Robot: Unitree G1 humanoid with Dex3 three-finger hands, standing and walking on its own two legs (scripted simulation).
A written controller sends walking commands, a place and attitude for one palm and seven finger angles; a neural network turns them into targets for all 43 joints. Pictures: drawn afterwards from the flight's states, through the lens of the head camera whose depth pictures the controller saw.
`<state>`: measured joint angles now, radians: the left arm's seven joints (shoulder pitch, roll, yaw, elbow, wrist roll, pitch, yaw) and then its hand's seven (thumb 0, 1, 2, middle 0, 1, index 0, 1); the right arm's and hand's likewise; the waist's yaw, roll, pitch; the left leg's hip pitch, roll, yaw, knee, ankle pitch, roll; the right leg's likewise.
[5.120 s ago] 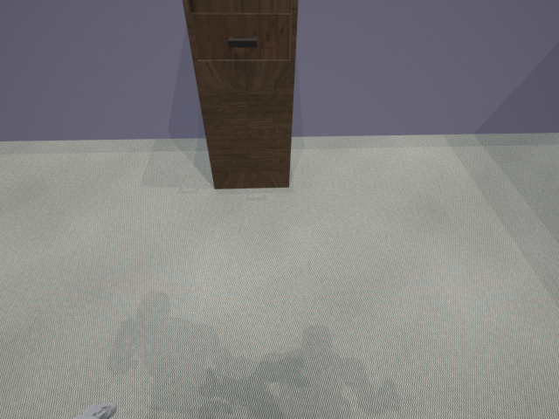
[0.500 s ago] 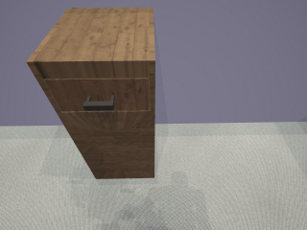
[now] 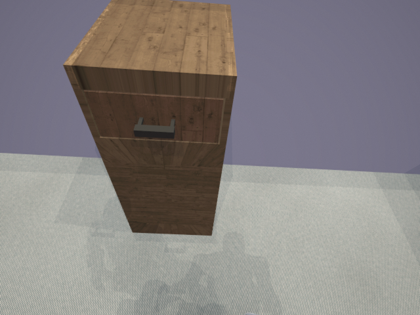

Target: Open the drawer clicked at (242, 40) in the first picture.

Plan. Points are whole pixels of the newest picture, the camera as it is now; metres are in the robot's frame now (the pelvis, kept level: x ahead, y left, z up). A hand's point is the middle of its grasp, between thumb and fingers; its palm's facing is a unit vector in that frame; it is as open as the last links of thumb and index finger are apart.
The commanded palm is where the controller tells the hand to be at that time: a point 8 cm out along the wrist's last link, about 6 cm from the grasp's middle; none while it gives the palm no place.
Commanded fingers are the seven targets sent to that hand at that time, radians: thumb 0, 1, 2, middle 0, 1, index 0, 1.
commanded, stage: come to a stop and stand still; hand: left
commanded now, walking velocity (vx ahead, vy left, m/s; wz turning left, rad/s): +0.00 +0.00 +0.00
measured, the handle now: (155, 126) +0.56 +0.18 +0.00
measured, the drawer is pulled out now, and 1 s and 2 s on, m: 0.00 0.00 0.00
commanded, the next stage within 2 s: look again from close up in 0.68 s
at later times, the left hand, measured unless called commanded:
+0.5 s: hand out of the picture -0.03 +0.14 -0.17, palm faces -0.01 -0.98 -0.18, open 7.3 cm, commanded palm none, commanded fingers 0.00 0.90 0.90 -0.20 -0.30 -0.20 -0.30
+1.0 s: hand out of the picture +0.00 +0.17 -0.17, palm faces +0.01 -0.97 -0.22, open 7.4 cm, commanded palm none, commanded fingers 0.00 0.90 0.90 -0.20 -0.30 -0.20 -0.30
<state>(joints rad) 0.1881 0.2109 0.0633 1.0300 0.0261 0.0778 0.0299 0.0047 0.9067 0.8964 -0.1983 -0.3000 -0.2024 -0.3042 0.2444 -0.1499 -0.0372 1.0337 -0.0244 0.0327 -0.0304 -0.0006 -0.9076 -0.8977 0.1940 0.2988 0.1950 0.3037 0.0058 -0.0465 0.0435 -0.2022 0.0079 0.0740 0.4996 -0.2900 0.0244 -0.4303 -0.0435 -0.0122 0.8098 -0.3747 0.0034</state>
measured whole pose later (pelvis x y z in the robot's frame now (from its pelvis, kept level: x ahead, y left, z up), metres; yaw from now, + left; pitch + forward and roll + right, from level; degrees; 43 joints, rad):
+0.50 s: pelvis -0.03 -0.02 +0.01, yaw -2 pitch -2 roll +1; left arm 0.28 0.14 -0.01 1.13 0.01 0.01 0.04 0.02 0.92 0.90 -0.20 -0.30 -0.20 -0.30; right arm 0.27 -0.14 0.00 1.15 -0.01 0.01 -0.03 0.00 -0.91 -0.90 0.20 0.30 0.20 0.30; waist -0.01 -0.01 0.03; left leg -0.17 0.04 0.09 0.39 -0.19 -0.01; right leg -0.13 0.01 -0.05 0.42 -0.26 -0.03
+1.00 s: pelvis -0.02 -0.01 +0.00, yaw +0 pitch -1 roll +0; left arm 0.31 0.18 0.00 1.03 0.02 -0.02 0.04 0.01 0.90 0.90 -0.20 -0.30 -0.20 -0.30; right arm 0.32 -0.18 -0.02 1.05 -0.02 -0.01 -0.03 0.00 -0.91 -0.90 0.20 0.30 0.20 0.30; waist -0.02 0.00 0.00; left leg -0.25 0.04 0.06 0.54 -0.28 0.00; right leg -0.17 0.01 -0.07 0.50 -0.33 -0.03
